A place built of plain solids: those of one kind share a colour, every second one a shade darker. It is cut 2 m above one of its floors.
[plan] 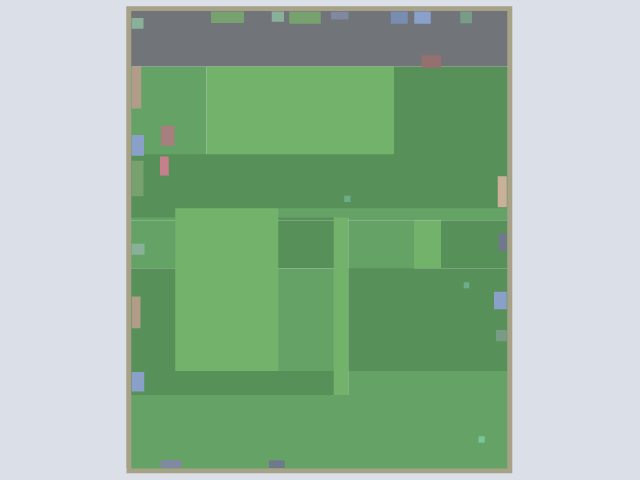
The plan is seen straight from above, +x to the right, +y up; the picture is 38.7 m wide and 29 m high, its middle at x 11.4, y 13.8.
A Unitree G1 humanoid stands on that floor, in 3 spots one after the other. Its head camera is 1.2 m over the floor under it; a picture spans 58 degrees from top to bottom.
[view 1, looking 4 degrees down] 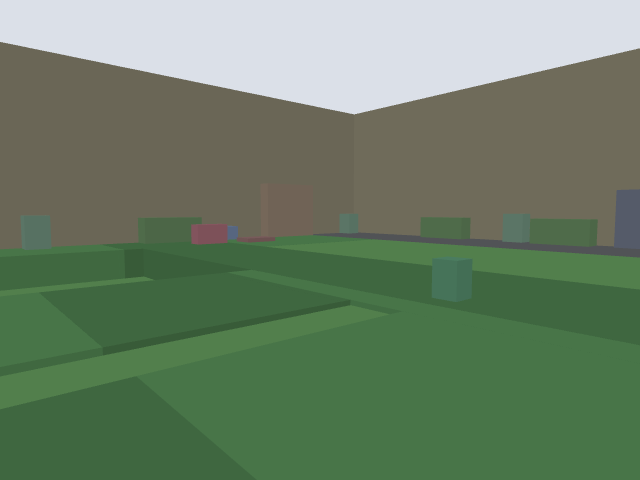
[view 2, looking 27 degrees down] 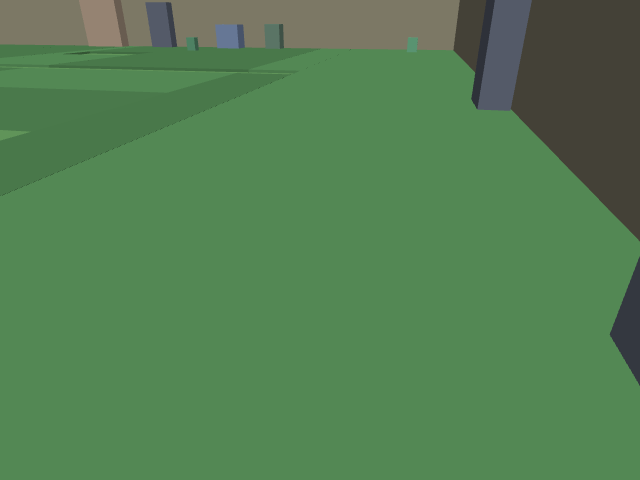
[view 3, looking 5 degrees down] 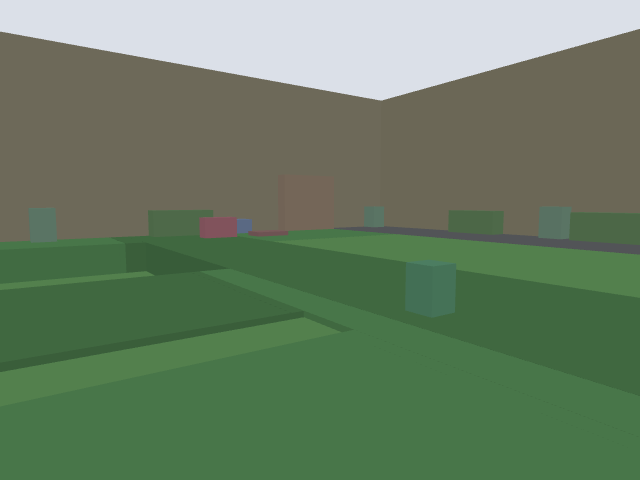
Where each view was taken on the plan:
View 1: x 16.28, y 11.10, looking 139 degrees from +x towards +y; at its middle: floor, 17.21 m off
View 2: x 1.34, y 1.41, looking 12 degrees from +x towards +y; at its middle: floor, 2.64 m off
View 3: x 16.20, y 12.60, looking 145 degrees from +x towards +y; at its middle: bay_floor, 13.79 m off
